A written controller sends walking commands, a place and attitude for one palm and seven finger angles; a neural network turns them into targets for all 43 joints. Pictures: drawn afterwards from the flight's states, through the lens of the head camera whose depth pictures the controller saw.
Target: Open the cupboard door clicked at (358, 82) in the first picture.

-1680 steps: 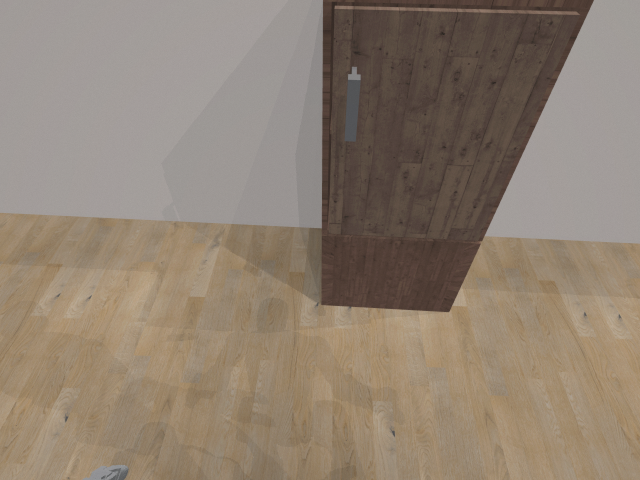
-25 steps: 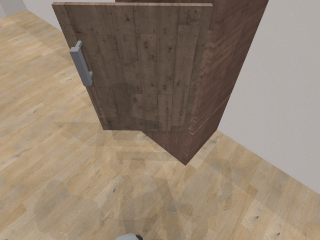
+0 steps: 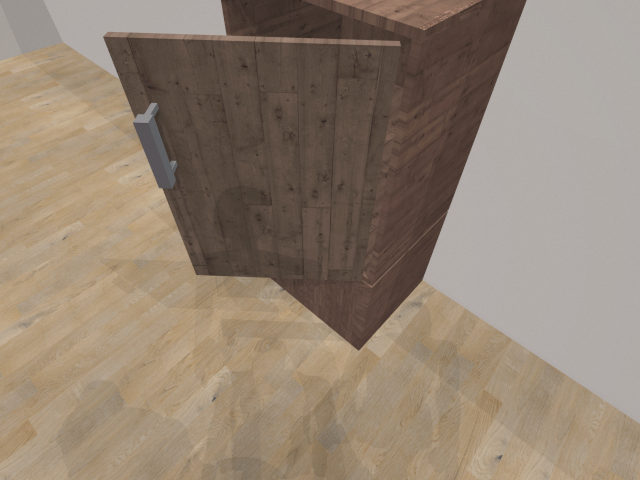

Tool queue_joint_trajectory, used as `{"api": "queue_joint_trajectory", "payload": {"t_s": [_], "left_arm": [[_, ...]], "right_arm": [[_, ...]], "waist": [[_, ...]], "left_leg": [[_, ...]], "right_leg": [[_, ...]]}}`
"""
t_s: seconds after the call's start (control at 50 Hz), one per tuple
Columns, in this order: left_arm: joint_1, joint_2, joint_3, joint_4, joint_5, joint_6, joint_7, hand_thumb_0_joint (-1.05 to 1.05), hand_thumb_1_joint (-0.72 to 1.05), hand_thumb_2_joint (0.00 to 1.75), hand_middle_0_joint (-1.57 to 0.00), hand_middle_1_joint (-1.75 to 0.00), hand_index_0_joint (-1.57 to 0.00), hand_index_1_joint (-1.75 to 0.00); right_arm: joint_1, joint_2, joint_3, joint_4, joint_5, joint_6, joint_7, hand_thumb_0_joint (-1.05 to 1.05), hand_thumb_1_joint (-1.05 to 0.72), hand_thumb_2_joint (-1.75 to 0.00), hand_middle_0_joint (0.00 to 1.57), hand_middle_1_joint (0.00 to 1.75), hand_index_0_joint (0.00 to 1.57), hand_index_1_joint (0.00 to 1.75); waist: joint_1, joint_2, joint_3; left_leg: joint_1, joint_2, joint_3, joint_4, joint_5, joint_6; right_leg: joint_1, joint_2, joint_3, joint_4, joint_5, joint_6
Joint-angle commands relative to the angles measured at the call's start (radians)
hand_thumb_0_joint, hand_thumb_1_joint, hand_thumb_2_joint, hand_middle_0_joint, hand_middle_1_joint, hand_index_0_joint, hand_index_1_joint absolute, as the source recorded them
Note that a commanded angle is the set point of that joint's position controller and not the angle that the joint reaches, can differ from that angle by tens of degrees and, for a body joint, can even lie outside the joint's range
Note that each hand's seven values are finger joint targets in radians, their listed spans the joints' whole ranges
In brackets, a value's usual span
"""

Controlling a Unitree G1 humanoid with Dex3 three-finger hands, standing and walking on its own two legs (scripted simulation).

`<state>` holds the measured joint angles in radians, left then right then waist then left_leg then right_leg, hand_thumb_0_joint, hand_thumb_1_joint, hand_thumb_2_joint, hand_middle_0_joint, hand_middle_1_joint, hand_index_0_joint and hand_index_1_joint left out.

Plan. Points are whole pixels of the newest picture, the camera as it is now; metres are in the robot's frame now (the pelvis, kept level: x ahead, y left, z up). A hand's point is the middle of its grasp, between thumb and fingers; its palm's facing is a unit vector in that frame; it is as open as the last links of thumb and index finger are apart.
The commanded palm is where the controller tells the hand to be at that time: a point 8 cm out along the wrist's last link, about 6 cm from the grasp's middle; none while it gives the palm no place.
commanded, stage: come to a stop and stand still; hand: left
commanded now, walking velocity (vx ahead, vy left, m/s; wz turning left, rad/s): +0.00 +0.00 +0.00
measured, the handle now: (160, 146) +0.61 +0.31 +0.07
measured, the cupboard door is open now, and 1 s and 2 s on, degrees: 40 40 40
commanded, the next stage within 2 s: look again from close up in 0.32 s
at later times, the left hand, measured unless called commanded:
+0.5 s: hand out of the picture -0.01 +0.17 -0.18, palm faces +0.03 -0.99 -0.15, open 7.4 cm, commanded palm none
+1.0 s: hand out of the picture +0.02 +0.25 -0.18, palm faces -0.02 -0.97 -0.24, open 7.4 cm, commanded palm none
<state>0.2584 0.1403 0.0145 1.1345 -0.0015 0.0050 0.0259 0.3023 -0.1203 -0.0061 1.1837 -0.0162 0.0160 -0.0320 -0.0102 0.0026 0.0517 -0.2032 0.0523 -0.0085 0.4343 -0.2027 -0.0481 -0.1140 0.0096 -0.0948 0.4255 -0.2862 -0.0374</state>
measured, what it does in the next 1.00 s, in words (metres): shifts its weight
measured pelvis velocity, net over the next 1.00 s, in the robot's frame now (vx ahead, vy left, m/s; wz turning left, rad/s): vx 0.01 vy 0.05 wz -0.03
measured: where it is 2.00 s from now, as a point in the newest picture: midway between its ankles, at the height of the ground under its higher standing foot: outside the picture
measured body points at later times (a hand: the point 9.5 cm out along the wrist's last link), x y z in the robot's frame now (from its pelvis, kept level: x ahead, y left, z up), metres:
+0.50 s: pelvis +0.02 +0.02 +0.00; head +0.04 +0.03 +0.45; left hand -0.01 +0.22 -0.17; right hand +0.02 -0.21 -0.16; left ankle +0.02 +0.15 -0.74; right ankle -0.03 -0.09 -0.74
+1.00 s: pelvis +0.01 +0.05 +0.00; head +0.02 +0.05 +0.45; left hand +0.03 +0.30 -0.16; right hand +0.02 -0.18 -0.16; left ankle +0.02 +0.15 -0.74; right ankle -0.03 -0.09 -0.74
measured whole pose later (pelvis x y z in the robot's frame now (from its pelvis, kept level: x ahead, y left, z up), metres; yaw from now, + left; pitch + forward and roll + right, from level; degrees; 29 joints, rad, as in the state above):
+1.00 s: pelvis +0.01 +0.05 +0.00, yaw -2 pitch +0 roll +0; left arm 0.28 0.21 -0.01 1.06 0.02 0.00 0.03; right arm 0.27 -0.18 0.02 1.07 -0.01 -0.02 -0.01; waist 0.01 0.00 0.03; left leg -0.24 -0.03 0.05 0.48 -0.24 0.04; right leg -0.16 -0.07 -0.04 0.48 -0.31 0.04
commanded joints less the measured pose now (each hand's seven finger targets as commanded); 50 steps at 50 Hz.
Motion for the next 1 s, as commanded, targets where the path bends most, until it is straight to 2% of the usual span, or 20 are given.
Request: {"api": "queue_joint_trajectory", "payload": {"t_s": [0.0,0.12,0.18,0.32,0.38,0.4,0.42,0.44,0.46,0.48,0.5,0.52,0.54,0.56,0.62,0.64,0.7,0.76,0.84,0.98], "left_arm": [[0.072,0.079,0.015,-0.027,0.003,-0.021,0.009,0.0,0.9,0.9,-0.2,-0.3,-0.2,-0.3],[0.102,0.061,0.013,-0.016,0.005,-0.024,0.012,0.0,0.9,0.9,-0.2,-0.3,-0.2,-0.3],[0.12,0.053,0.013,-0.012,0.008,-0.026,0.013,0.0,0.9,0.9,-0.2,-0.3,-0.2,-0.3],[0.134,0.048,0.01,-0.006,0.008,-0.026,0.015,0.0,0.9,0.9,-0.2,-0.3,-0.2,-0.3],[0.136,0.052,0.01,-0.006,0.009,-0.027,0.015,0.0,0.9,0.9,-0.2,-0.3,-0.2,-0.3],[0.214,0.101,0.009,0.006,0.029,-0.067,0.056,0.0,0.9,0.9,-0.2,-0.3,-0.2,-0.3],[0.182,0.141,0.02,-0.039,0.027,-0.073,0.051,0.0,0.9,0.9,-0.2,-0.3,-0.2,-0.3],[0.151,0.133,0.012,-0.054,0.029,-0.074,0.045,0.0,0.9,0.9,-0.2,-0.3,-0.2,-0.3],[0.137,0.122,0.01,-0.073,0.026,-0.072,0.042,0.0,0.9,0.9,-0.2,-0.3,-0.2,-0.3],[0.125,0.113,0.01,-0.081,0.021,-0.07,0.039,0.0,0.9,0.9,-0.2,-0.3,-0.2,-0.3],[0.132,0.1,0.01,-0.088,0.018,-0.062,0.039,0.0,0.9,0.9,-0.2,-0.3,-0.2,-0.3],[0.134,0.094,0.007,-0.088,0.017,-0.051,0.038,0.0,0.9,0.9,-0.2,-0.3,-0.2,-0.3],[0.137,0.092,0.004,-0.091,0.017,-0.04,0.036,0.0,0.9,0.9,-0.2,-0.3,-0.2,-0.3],[0.132,0.09,0.002,-0.091,0.018,-0.031,0.032,0.0,0.9,0.9,-0.2,-0.3,-0.2,-0.3],[0.112,0.096,0.0,-0.099,0.02,-0.019,0.025,0.0,0.9,0.9,-0.2,-0.3,-0.2,-0.3],[0.103,0.1,-0.002,-0.104,0.02,-0.015,0.023,0.0,0.9,0.9,-0.2,-0.3,-0.2,-0.3],[0.094,0.117,-0.002,-0.112,0.021,-0.012,0.017,0.0,0.9,0.9,-0.2,-0.3,-0.2,-0.3],[0.087,0.13,-0.003,-0.118,0.022,-0.01,0.012,0.0,0.9,0.9,-0.2,-0.3,-0.2,-0.3],[0.084,0.149,-0.003,-0.118,0.021,-0.014,0.009,0.0,0.9,0.9,-0.2,-0.3,-0.2,-0.3],[0.075,0.165,-0.002,-0.104,0.019,-0.022,0.009,0.0,0.9,0.9,-0.2,-0.3,-0.2,-0.3]], "right_arm": [[0.051,-0.084,-0.018,-0.028,-0.002,-0.018,-0.01,0.0,-0.9,-0.9,0.2,0.3,0.2,0.3],[0.055,-0.076,-0.018,-0.029,0.0,-0.022,-0.014,0.0,-0.9,-0.9,0.2,0.3,0.2,0.3],[0.05,-0.07,-0.018,-0.031,0.002,-0.024,-0.016,0.0,-0.9,-0.9,0.2,0.3,0.2,0.3],[0.043,-0.076,-0.018,-0.034,0.001,-0.028,-0.018,0.0,-0.9,-0.9,0.2,0.3,0.2,0.3],[0.04,-0.079,-0.016,-0.037,0.003,-0.029,-0.019,0.0,-0.9,-0.9,0.2,0.3,0.2,0.3],[-0.103,-0.108,-0.013,-0.127,0.018,-0.054,-0.002,0.0,-0.9,-0.9,0.2,0.3,0.2,0.3],[-0.034,-0.051,-0.009,-0.171,0.011,-0.046,0.003,0.0,-0.9,-0.9,0.2,0.3,0.2,0.3],[0.005,-0.054,-0.011,-0.164,0.012,-0.044,0.004,0.0,-0.9,-0.9,0.2,0.3,0.2,0.3],[0.031,-0.061,-0.01,-0.166,0.013,-0.046,0.006,0.0,-0.9,-0.9,0.2,0.3,0.2,0.3],[0.045,-0.073,-0.009,-0.155,0.008,-0.053,0.008,0.0,-0.9,-0.9,0.2,0.3,0.2,0.3],[0.056,-0.099,-0.01,-0.158,0.007,-0.057,0.006,0.0,-0.9,-0.9,0.2,0.3,0.2,0.3],[0.05,-0.117,-0.01,-0.157,0.008,-0.059,0.003,0.0,-0.9,-0.9,0.2,0.3,0.2,0.3],[0.034,-0.126,-0.009,-0.168,0.009,-0.055,-0.001,0.0,-0.9,-0.9,0.2,0.3,0.2,0.3],[0.022,-0.129,-0.008,-0.176,0.009,-0.052,-0.003,0.0,-0.9,-0.9,0.2,0.3,0.2,0.3],[0.011,-0.142,-0.008,-0.189,0.005,-0.047,0.001,0.0,-0.9,-0.9,0.2,0.3,0.2,0.3],[0.007,-0.148,-0.007,-0.192,0.004,-0.046,0.003,0.0,-0.9,-0.9,0.2,0.3,0.2,0.3],[-0.004,-0.16,-0.008,-0.191,0.001,-0.047,0.007,0.0,-0.9,-0.9,0.2,0.3,0.2,0.3],[-0.011,-0.177,-0.009,-0.194,0.001,-0.045,0.009,0.0,-0.9,-0.9,0.2,0.3,0.2,0.3],[-0.013,-0.185,-0.008,-0.184,0.002,-0.05,0.011,0.0,-0.9,-0.9,0.2,0.3,0.2,0.3],[-0.007,-0.177,-0.005,-0.151,0.007,-0.057,0.009,0.0,-0.9,-0.9,0.2,0.3,0.2,0.3]], "waist": [[0.007,-0.029,0.039],[0.008,-0.004,0.041],[0.011,-0.024,0.041],[0.011,-0.003,0.045],[0.014,-0.017,0.04],[0.064,-0.018,0.022],[-0.005,-0.047,-0.024],[-0.013,-0.063,-0.077],[-0.023,-0.069,-0.109],[-0.016,-0.003,-0.106],[-0.01,0.029,-0.103],[0.0,0.1,-0.097],[0.007,0.112,-0.062],[0.011,0.084,-0.015],[0.014,0.014,0.039],[0.014,0.013,0.057],[0.019,0.037,0.06],[0.023,0.016,0.052],[0.025,0.012,0.016],[0.021,-0.009,-0.025]], "left_leg": [[0.01,0.037,-0.027,-0.044,0.105,0.039],[0.018,0.041,-0.03,-0.045,0.136,0.044],[0.029,0.043,-0.028,-0.045,0.144,0.048],[0.035,0.039,-0.034,-0.045,0.174,0.051],[0.037,0.041,-0.032,-0.048,0.177,0.053],[-0.031,0.026,0.026,0.216,0.224,0.033],[-0.11,-0.006,0.004,0.209,-0.1,0.055],[-0.102,0.002,0.02,0.169,-0.124,0.059],[-0.065,-0.004,0.02,0.107,-0.037,0.058],[-0.019,0.007,0.016,0.076,0.105,0.065],[-0.002,0.037,-0.016,0.09,0.271,0.08],[0.008,0.056,-0.04,0.086,0.371,0.089],[-0.009,0.064,-0.057,0.072,0.354,0.098],[-0.044,0.063,-0.069,0.049,0.281,0.104],[-0.085,0.055,-0.082,-0.002,0.119,0.108],[-0.099,0.051,-0.091,-0.031,0.048,0.109],[-0.107,0.05,-0.104,-0.08,-0.033,0.111],[-0.11,0.055,-0.117,-0.122,-0.116,0.112],[-0.083,0.048,-0.105,-0.115,-0.068,0.11],[-0.012,0.041,-0.064,-0.062,0.13,0.103]], "right_leg": [[-0.066,-0.128,0.114,-0.136,0.079,-0.005],[-0.055,-0.124,0.103,-0.118,0.141,-0.001],[-0.053,-0.119,0.097,-0.119,0.162,0.002],[-0.045,-0.125,0.094,-0.108,0.197,0.006],[-0.031,-0.122,0.089,-0.113,0.204,0.007],[-0.063,-0.189,0.202,-0.095,0.824,0.054],[0.03,-0.242,0.191,-0.019,0.954,0.008],[0.049,-0.223,0.153,0.011,0.834,-0.027],[0.053,-0.191,0.134,0.042,0.743,-0.033],[0.033,-0.156,0.103,0.077,0.678,-0.024],[-0.001,-0.126,0.091,0.083,0.511,-0.01],[-0.018,-0.106,0.083,0.083,0.346,-0.004],[-0.041,-0.089,0.076,0.062,0.204,0.001],[-0.061,-0.08,0.076,0.042,0.118,0.002],[-0.087,-0.077,0.081,0.023,0.017,0.009],[-0.099,-0.076,0.082,0.017,-0.02,0.011],[-0.097,-0.079,0.08,0.016,-0.037,0.015],[-0.1,-0.081,0.081,0.013,-0.046,0.017],[-0.084,-0.096,0.088,-0.004,-0.016,0.018],[-0.067,-0.113,0.098,-0.016,0.083,0.021]]}}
